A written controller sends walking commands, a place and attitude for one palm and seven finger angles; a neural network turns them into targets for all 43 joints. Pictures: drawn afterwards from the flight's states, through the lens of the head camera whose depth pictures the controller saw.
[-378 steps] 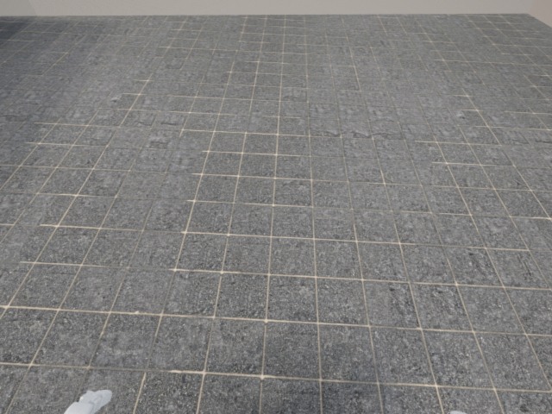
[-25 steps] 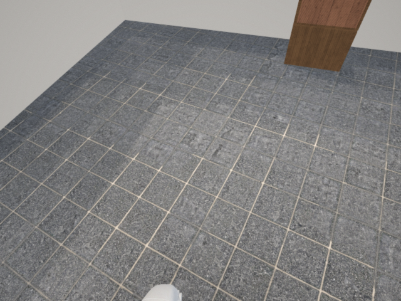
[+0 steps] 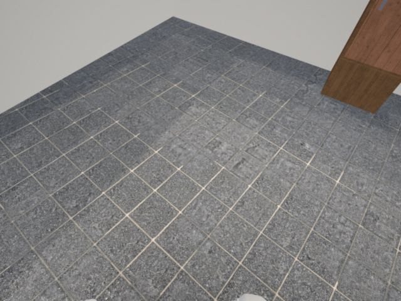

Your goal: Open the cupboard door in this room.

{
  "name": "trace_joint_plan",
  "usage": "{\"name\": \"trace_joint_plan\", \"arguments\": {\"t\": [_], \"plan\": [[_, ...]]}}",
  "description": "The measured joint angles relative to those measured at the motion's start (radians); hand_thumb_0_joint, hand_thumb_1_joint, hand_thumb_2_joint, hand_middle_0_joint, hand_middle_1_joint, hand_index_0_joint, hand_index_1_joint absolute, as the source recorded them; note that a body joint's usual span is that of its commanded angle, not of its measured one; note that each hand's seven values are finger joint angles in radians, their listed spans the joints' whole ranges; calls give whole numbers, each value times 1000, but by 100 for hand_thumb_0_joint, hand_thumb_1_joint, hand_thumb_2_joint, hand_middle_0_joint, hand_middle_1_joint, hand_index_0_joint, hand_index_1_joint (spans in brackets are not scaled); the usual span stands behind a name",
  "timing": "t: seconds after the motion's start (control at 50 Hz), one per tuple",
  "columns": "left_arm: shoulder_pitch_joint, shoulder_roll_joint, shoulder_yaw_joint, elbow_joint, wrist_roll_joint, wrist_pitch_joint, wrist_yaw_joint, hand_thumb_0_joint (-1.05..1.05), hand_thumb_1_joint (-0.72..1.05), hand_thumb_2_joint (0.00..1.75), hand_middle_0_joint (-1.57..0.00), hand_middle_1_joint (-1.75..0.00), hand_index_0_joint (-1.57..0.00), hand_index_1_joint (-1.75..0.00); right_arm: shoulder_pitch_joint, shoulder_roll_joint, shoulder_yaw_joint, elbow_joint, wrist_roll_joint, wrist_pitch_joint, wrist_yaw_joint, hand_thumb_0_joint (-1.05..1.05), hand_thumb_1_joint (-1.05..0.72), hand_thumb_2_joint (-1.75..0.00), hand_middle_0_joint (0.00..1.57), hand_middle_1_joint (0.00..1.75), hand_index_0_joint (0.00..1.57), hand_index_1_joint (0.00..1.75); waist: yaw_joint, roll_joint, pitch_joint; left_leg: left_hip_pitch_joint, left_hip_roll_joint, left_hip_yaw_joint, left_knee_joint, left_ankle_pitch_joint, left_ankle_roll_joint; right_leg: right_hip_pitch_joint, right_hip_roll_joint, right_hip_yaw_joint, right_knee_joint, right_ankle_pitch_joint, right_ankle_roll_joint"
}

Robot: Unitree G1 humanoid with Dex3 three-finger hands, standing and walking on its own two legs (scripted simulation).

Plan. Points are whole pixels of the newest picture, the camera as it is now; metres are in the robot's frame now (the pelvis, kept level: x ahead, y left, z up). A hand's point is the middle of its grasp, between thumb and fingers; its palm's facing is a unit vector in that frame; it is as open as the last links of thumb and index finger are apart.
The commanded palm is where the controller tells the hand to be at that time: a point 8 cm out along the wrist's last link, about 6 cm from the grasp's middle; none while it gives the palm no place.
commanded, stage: turn or walk to find it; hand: left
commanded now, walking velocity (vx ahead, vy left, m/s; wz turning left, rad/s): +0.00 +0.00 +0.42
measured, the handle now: out of the picture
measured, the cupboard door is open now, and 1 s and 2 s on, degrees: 0 0 0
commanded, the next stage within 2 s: none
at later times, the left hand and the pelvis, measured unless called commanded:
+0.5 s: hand out of the picture +0.01 +0.15 -0.16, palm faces +0.23 -0.94 -0.26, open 7.4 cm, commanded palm none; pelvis -0.01 -0.05 +0.00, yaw +14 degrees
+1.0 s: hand out of the picture -0.06 +0.23 -0.17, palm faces +0.44 -0.86 -0.24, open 7.4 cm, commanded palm none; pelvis -0.04 +0.00 +0.00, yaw +25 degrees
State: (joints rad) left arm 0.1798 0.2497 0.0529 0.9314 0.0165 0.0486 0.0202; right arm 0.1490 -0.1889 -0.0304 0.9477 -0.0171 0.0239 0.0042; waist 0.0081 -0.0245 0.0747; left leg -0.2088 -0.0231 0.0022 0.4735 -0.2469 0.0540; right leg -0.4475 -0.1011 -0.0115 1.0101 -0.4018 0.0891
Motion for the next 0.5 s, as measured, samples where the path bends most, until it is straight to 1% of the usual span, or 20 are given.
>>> {"name": "trace_joint_plan", "arguments": {"t": [0.06, 0.12, 0.16, 0.18, 0.2, 0.22, 0.24, 0.26, 0.28, 0.32, 0.36, 0.42, 0.46, 0.5], "plan": [[-29, -8, -2, -15, -2, 1, 0, 1, 91, 90, -20, -30, -20, -30, 28, -2, -10, 3, -5, 3, 1, 1, -90, -90, 20, 30, 20, 30, -21, 10, -5, -10, -1, -20, 2, 4, -9, 28, 14, -4, -87, -11, 1], [-52, -19, -7, -29, -6, -3, 0, 1, 91, 90, -20, -30, -20, -30, 55, -11, -21, 7, -9, 9, 1, 1, -90, -90, 20, 30, 20, 30, -42, 25, -6, -32, -5, -42, 21, 2, -22, 79, 38, -13, -209, -20, -5], [-62, -28, -11, -38, -9, -12, -1, 1, 91, 90, -20, -30, -20, -30, 74, -20, -28, 10, -9, 13, 0, 1, -90, -90, 20, 30, 20, 30, -51, 36, -8, -55, -12, -57, 44, -3, -34, 127, 57, -21, -316, 21, -12], [-63, -32, -14, -43, -9, -19, -1, 1, 91, 90, -20, -30, -20, -30, 85, -24, -32, 13, -8, 15, -1, 1, -90, -90, 20, 30, 20, 30, -53, 40, -11, -69, -17, -64, 63, -10, -42, 162, 62, -27, -395, 72, -15], [-62, -37, -16, -46, -8, -29, 0, 1, 91, 90, -20, -30, -20, -30, 94, -31, -37, 15, -4, 16, 0, 1, -90, -90, 20, 30, 20, 30, -52, 48, -14, -87, -21, -71, 92, -21, -51, 190, 65, -36, -457, 100, -35], [-63, -49, -19, -44, -3, -38, 2, 1, 91, 90, -20, -30, -20, -30, 96, -41, -43, 21, -2, 21, -1, 1, -90, -90, 20, 30, 20, 30, -53, 67, -8, -110, -18, -80, 148, -81, -59, 190, 72, -48, -455, 103, -62], [-58, -57, -27, -46, -1, -42, 2, 0, 91, 90, -20, -30, -20, -30, 99, -48, -48, 25, -1, 28, -2, 1, -91, -90, 20, 30, 20, 30, -56, 76, -5, -142, -23, -79, 235, -159, -65, 188, 69, -59, -443, 98, -83], [-51, -64, -31, -46, 0, -44, 3, 0, 91, 90, -20, -30, -20, -30, 103, -52, -53, 28, -2, 37, -3, 1, -91, -90, 20, 30, 20, 29, -59, 79, -5, -176, -30, -73, 335, -208, -70, 192, 60, -70, -441, 95, -98], [-43, -70, -33, -45, 0, -44, 4, 0, 91, 90, -20, -30, -21, -30, 107, -56, -57, 31, -3, 44, -2, 1, -91, -90, 20, 30, 20, 29, -59, 79, -6, -207, -32, -63, 434, -225, -75, 201, 50, -81, -448, 96, -105], [-27, -79, -35, -39, -1, -39, 6, 0, 90, 90, -20, -30, -21, -30, 113, -63, -61, 39, -6, 51, 4, 1, -91, -90, 20, 30, 20, 29, -58, 78, -8, -254, -18, -43, 592, -199, -87, 223, 36, -101, -473, 105, -110], [-12, -84, -37, -31, -1, -37, 5, 1, 90, 90, -20, -30, -21, -30, 116, -68, -64, 44, -7, 54, 9, 1, -91, -90, 20, 30, 20, 29, -57, 78, -9, -278, 5, -35, 679, -153, -99, 240, 28, -124, -493, 114, -109], [10, -87, -37, -19, 0, -37, 6, 1, 90, 90, -20, -30, -21, -30, 115, -69, -63, 51, -8, 58, 13, 1, -91, -90, 20, 30, 20, 29, -53, 73, -9, -280, 40, -32, 704, -115, -117, 254, 17, -157, -509, 118, -108], [23, -86, -35, -11, 3, -38, 7, 1, 90, 90, -20, -30, -21, -30, 108, -66, -60, 56, -8, 61, 14, 1, -91, -90, 20, 30, 20, 29, -45, 64, -7, -263, 57, -27, 666, -124, -125, 256, 7, -175, -510, 118, -107], [35, -82, -34, -3, 6, -38, 6, 1, 90, 90, -20, -30, -21, -30, 95, -63, -57, 58, -6, 63, 14, 1, -91, -90, 20, 30, 20, 29, -35, 52, -3, -235, 69, -16, 597, -148, -128, 255, -4, -192, -506, 116, -103]]}}
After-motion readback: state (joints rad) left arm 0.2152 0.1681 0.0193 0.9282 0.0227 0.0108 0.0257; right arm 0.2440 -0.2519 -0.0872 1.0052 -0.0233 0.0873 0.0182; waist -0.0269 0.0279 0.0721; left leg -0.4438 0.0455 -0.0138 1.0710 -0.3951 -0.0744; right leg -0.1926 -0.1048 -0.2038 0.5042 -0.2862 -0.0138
